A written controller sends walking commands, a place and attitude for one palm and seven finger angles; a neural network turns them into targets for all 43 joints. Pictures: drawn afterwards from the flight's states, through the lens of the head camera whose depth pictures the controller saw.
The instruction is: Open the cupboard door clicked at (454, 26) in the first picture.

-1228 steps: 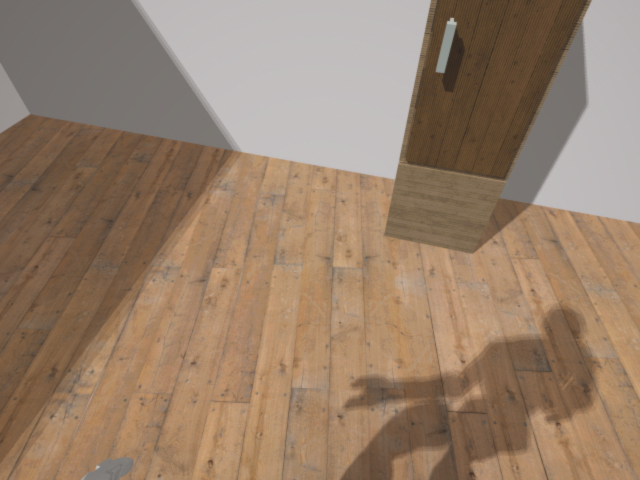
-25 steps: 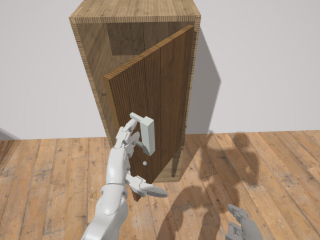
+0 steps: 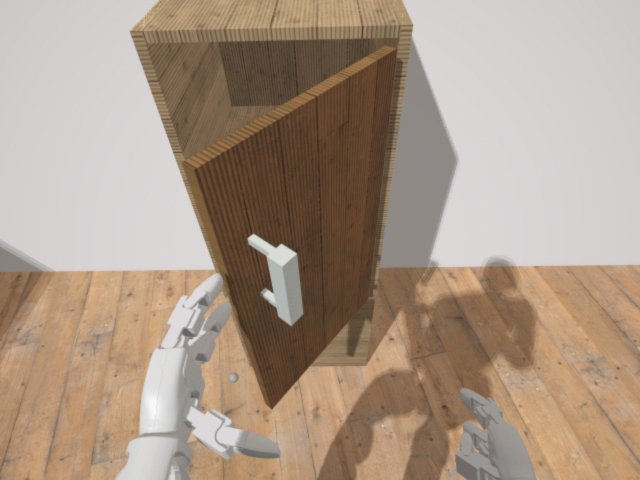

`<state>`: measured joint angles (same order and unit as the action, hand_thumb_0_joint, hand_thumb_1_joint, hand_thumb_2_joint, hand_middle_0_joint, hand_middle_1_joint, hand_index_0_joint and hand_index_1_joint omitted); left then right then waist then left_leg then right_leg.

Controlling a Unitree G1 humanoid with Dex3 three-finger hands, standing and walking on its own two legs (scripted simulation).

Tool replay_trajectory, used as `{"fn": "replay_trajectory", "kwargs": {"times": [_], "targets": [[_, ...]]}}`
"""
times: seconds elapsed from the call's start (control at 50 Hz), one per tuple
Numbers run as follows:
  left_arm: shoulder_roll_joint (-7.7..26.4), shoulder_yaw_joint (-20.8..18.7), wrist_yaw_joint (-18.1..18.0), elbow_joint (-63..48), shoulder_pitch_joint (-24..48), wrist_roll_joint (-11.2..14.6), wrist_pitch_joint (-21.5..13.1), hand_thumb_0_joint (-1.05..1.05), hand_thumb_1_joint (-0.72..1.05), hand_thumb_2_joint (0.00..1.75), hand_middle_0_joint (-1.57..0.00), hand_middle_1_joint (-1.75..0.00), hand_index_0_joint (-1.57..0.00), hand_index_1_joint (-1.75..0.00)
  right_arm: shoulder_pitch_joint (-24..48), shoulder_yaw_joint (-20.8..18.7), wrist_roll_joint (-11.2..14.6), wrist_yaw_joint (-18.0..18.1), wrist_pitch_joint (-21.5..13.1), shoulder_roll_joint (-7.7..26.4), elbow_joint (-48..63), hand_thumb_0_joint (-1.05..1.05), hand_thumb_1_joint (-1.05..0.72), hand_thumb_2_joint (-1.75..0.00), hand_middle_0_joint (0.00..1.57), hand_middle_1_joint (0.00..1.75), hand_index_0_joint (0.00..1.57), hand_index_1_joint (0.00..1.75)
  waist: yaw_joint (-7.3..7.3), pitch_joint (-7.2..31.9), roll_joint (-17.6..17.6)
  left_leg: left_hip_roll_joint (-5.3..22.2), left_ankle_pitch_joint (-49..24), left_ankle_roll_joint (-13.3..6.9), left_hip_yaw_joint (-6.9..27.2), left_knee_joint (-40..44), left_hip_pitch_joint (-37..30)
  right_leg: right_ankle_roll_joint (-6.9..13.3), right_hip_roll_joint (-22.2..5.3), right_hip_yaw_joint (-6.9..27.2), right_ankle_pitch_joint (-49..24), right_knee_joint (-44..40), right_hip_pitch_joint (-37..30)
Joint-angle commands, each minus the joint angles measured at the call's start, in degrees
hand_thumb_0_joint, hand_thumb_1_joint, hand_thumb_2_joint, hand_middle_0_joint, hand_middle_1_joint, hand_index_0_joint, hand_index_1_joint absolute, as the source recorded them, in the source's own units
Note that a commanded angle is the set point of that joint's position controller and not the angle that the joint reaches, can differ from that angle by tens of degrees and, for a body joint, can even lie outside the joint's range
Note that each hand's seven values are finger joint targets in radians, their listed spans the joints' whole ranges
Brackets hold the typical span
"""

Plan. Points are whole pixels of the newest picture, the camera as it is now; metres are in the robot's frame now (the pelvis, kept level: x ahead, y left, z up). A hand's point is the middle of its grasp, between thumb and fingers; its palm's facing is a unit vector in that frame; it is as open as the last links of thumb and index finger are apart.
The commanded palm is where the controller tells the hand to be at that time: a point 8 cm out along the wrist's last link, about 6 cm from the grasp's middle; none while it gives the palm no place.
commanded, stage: slide the hand sideways off the handle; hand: left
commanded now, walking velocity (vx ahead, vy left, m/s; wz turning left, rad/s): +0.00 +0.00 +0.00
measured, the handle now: (274, 279) +0.34 +0.09 +0.09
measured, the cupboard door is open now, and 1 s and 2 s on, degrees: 51 51 51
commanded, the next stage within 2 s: draw the hand back to the body in 0.14 s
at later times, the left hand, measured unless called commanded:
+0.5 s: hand (187, 381) +0.19 +0.15 +0.11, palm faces +0.07 -1.00 -0.06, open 16.3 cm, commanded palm +0.16 +0.20 +0.11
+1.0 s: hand (96, 372) +0.19 +0.22 +0.14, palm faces +0.26 -0.92 -0.30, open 14.3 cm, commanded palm +0.15 +0.27 +0.16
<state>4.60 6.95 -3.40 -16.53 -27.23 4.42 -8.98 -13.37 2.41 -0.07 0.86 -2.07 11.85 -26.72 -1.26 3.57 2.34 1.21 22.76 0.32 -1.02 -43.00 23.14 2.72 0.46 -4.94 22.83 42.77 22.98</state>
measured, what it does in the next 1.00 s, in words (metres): stands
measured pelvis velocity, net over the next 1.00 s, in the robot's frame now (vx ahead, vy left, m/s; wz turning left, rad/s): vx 0.00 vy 0.03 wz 0.01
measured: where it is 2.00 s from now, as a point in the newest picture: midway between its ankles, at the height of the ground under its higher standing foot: outside the picture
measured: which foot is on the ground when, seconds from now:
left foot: down 0.00-1.00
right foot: down 0.00-1.00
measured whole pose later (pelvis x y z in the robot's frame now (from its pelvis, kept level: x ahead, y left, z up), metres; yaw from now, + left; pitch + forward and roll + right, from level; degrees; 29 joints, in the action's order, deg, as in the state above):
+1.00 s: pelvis +0.00 +0.03 +0.02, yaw +0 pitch -2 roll -1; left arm 15.5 -5.9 -5.0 -25.9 -30.3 2.3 -3.1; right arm -13.3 3.9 0.4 5.2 -8.5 12.4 -31.8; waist -3.3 0.6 3.6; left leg 0.0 19.1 -1.7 -1.2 -34.6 13.4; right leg 0.6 -0.2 -4.6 17.5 31.6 11.9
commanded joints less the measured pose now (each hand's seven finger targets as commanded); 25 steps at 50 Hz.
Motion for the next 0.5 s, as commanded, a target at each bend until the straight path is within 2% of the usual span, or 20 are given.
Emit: {"fn": "replay_trajectory", "kwargs": {"times": [0.0, 0.02, 0.06, 0.08, 0.12, 0.16, 0.2, 0.22, 0.24, 0.28, 0.32, 0.34, 0.36, 0.4, 0.48], "targets": [[1.76, -1.33, 1.66, -16.20, 2.12, 1.14, -5.41, 0.00, -0.50, 0.30, -0.15, -0.30, -0.15, -0.30, 4.03, -2.36, -0.13, 0.44, -4.89, 5.19, 10.15, 0.00, -0.90, -0.90, 0.20, 0.30, 0.20, 0.30, 0.81, 7.64, -3.62, -2.09, -13.73, -1.91, 1.08, 2.75, -0.49, -2.43, -1.00, 4.00, -21.61, -5.60, -3.27], [2.43, -1.86, 2.36, -15.49, 0.66, 1.45, -5.55, 0.00, -0.50, 0.30, -0.15, -0.30, -0.15, -0.30, 3.34, -2.45, -0.06, 0.51, -5.28, 5.48, 10.07, 0.00, -0.90, -0.90, 0.20, 0.30, 0.20, 0.30, 1.08, 7.28, -5.40, -2.04, -13.21, -1.92, 1.33, 2.36, 0.46, -2.62, -0.98, 4.20, -20.92, -5.64, -3.15], [3.56, -2.71, 3.69, -15.44, 0.89, 1.84, -6.16, 0.00, -0.50, 0.30, -0.15, -0.30, -0.15, -0.30, 3.12, -2.58, 0.10, 0.92, -5.92, 5.77, 9.79, 0.00, -0.90, -0.90, 0.20, 0.30, 0.20, 0.30, 1.46, 6.68, -6.45, -2.09, -11.93, -1.95, 1.59, 1.70, 1.61, -2.81, -1.06, 4.52, -19.24, -5.59, -1.93], [3.91, -3.15, 4.30, -16.07, 0.54, 2.15, -6.55, 0.00, -0.50, 0.30, -0.15, -0.30, -0.15, -0.30, 3.20, -2.63, 0.13, 1.02, -6.38, 5.84, 9.82, 0.00, -0.90, -0.90, 0.20, 0.30, 0.20, 0.30, 1.19, 6.92, -5.56, -2.17, -11.67, -1.88, 1.69, 1.45, 2.04, -2.78, -1.19, 4.83, -18.77, -5.43, -1.84], [3.65, -2.76, 5.33, -16.11, -0.68, 2.75, -6.80, 0.00, -0.50, 0.30, -0.15, -0.30, -0.15, -0.30, 2.78, -2.71, 0.32, 1.10, -7.28, 6.00, 9.94, 0.00, -0.90, -0.90, 0.20, 0.30, 0.20, 0.30, 1.36, 7.18, -6.66, -2.23, -11.45, -1.93, 1.90, 0.78, 2.76, -2.97, -1.38, 5.13, -18.37, -5.32, -1.70], [4.34, -3.97, 5.63, -16.40, -0.71, 3.19, -7.06, 0.00, -0.50, 0.30, -0.15, -0.30, -0.15, -0.30, 2.89, -2.78, 0.50, 1.28, -7.85, 5.99, 9.80, 0.00, -0.90, -0.90, 0.20, 0.30, 0.20, 0.30, 0.96, 7.64, -4.91, -2.28, -11.37, -1.80, 1.89, 0.49, 3.07, -2.66, -1.21, 4.77, -17.36, -4.60, -1.12], [3.66, -3.35, 5.39, -16.97, -0.95, 3.29, -6.95, 0.00, -0.50, 0.30, -0.15, -0.30, -0.15, -0.30, 2.53, -2.70, 0.45, 1.29, -8.51, 5.92, 10.11, 0.00, -0.90, -0.90, 0.20, 0.30, 0.20, 0.30, 0.87, 8.06, -4.66, -2.28, -11.43, -1.79, 2.01, 0.24, 3.19, -2.58, -1.13, 4.27, -16.93, -4.03, -0.56], [4.29, -3.64, 5.13, -16.81, -0.94, 3.09, -6.88, 0.00, -0.50, 0.30, -0.15, -0.30, -0.15, -0.30, 2.68, -2.81, 0.68, 1.30, -8.71, 6.05, 10.06, 0.00, -0.90, -0.90, 0.20, 0.30, 0.20, 0.30, 1.07, 7.61, -4.53, -2.19, -11.08, -1.82, 2.09, 0.13, 3.41, -2.47, -1.01, 4.23, -15.45, -4.18, -0.06], [5.09, -4.41, 4.79, -17.76, -0.01, 3.22, -6.79, 0.00, -0.50, 0.30, -0.15, -0.30, -0.15, -0.30, 2.85, -2.65, 0.66, 1.32, -8.92, 5.98, 10.14, 0.00, -0.90, -0.90, 0.20, 0.30, 0.20, 0.30, 0.70, 7.59, -3.22, -2.29, -10.27, -1.79, 2.03, 0.24, 3.78, -2.38, -1.17, 4.59, -14.07, -4.42, -0.03], [6.97, -7.02, 4.05, -18.79, -0.54, 3.39, -6.51, 0.00, -0.50, 0.30, -0.15, -0.30, -0.15, -0.30, 2.91, -2.65, 0.72, 1.53, -9.16, 5.82, 10.26, 0.00, -0.90, -0.90, 0.20, 0.30, 0.20, 0.30, -0.12, 8.35, -3.63, -2.24, -9.90, -1.80, 1.96, 0.52, 3.75, -2.19, -1.03, 4.67, -12.76, -4.57, -0.76], [8.27, -8.36, 3.68, -18.81, -0.04, 3.27, -5.84, 0.00, -0.50, 0.30, -0.15, -0.30, -0.15, -0.30, 2.93, -2.56, 0.99, 1.74, -9.14, 5.91, 10.09, 0.00, -0.90, -0.90, 0.20, 0.30, 0.20, 0.30, -0.14, 8.20, -3.85, -2.17, -9.65, -1.84, 2.04, 0.94, 3.73, -2.05, -0.88, 4.53, -11.54, -4.96, -1.15], [7.10, -7.31, 3.85, -19.55, 0.97, 3.69, -5.40, 0.00, -0.50, 0.30, -0.15, -0.30, -0.15, -0.30, 3.42, -2.32, 1.07, 1.80, -9.41, 5.73, 10.37, 0.00, -0.90, -0.90, 0.20, 0.30, 0.20, 0.30, 0.07, 7.22, -2.61, -2.20, -8.98, -1.89, 1.89, 1.00, 3.62, -2.14, -0.99, 4.79, -10.73, -5.47, -0.50], [7.93, -8.74, 3.83, -18.72, 0.78, 4.18, -4.83, 0.00, -0.50, 0.30, -0.15, -0.30, -0.15, -0.30, 2.96, -2.26, 1.17, 1.95, -9.48, 5.78, 9.96, 0.00, -0.90, -0.90, 0.20, 0.30, 0.20, 0.30, -0.02, 6.92, -4.13, -2.01, -8.63, -1.83, 2.08, 1.38, 3.64, -2.12, -0.83, 4.45, -10.02, -5.78, -0.67], [8.33, -9.98, 4.64, -18.85, 0.26, 5.20, -3.70, 0.00, -0.50, 0.30, -0.15, -0.30, -0.15, -0.30, 3.13, -2.23, 1.45, 2.23, -9.84, 6.03, 9.68, 0.00, -0.90, -0.90, 0.20, 0.30, 0.20, 0.30, -0.19, 7.30, -4.19, -2.00, -9.33, -1.80, 1.98, 1.47, 2.97, -2.27, -0.86, 4.70, -11.26, -6.43, -1.47], [8.01, -9.28, 6.73, -20.26, -0.19, 6.55, -0.80, 0.00, -0.50, 0.30, -0.15, -0.30, -0.15, -0.30, 3.80, -1.72, 1.99, 2.49, -10.71, 6.35, 9.87, 0.00, -0.90, -0.90, 0.20, 0.30, 0.20, 0.30, -0.27, 5.63, -2.36, -1.89, -9.39, -1.81, 2.19, 3.11, 1.74, -2.14, -0.55, 3.22, -11.19, -6.84, -1.37]]}}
